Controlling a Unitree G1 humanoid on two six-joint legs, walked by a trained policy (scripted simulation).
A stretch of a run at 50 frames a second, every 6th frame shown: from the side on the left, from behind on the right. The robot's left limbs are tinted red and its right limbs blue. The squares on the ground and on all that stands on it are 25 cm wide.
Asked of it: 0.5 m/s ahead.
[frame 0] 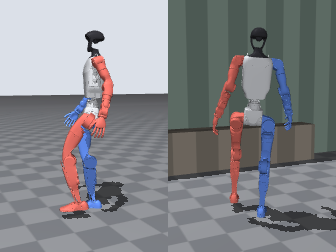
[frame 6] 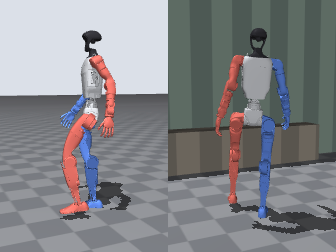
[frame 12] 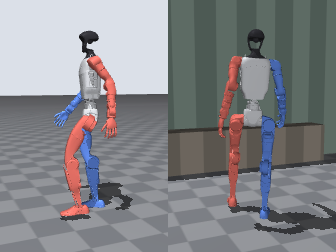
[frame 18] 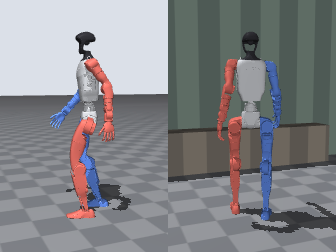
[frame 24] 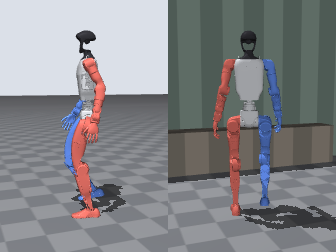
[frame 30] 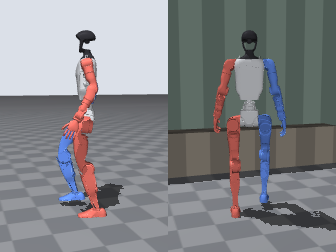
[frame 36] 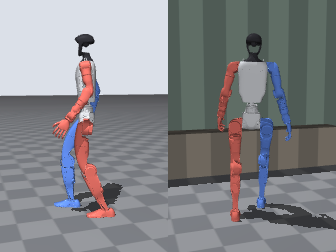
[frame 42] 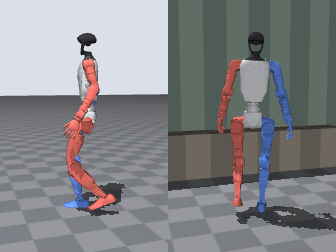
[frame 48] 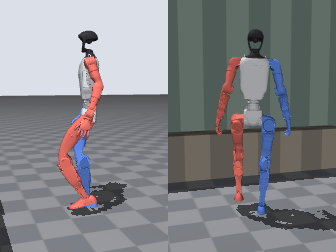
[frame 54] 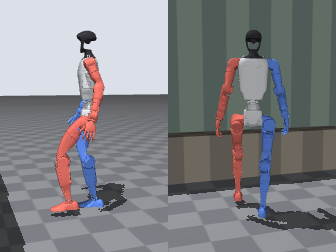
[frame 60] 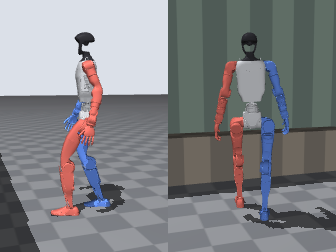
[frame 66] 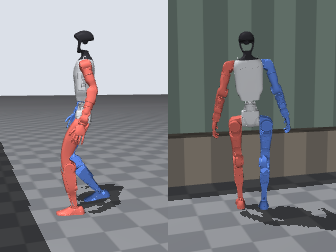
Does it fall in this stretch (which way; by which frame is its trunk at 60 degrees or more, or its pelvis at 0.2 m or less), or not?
no
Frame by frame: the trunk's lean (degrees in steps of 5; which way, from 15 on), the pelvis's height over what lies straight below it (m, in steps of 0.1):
0: 5, 0.8
6: 5, 0.8
12: 5, 0.8
18: 5, 0.8
24: 0, 0.8
30: 0, 0.8
36: 0, 0.8
42: 5, 0.8
48: 0, 0.8
54: 0, 0.8
60: 5, 0.8
66: 5, 0.8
